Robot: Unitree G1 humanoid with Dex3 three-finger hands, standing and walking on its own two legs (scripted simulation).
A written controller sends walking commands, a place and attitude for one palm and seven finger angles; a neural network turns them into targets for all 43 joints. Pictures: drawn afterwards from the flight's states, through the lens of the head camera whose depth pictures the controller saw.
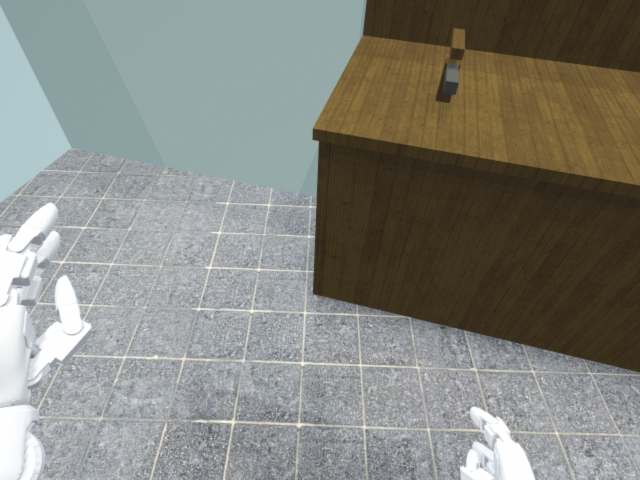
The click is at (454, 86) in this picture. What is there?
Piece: tap's lever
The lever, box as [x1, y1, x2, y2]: [443, 77, 458, 94]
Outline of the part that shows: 446,77 443,92 454,94 457,87 458,78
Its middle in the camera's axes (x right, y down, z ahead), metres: +0.29 -0.35 +0.87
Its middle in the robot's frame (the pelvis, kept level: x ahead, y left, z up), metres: +0.91 -0.24 +0.10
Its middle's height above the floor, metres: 0.87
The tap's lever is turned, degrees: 0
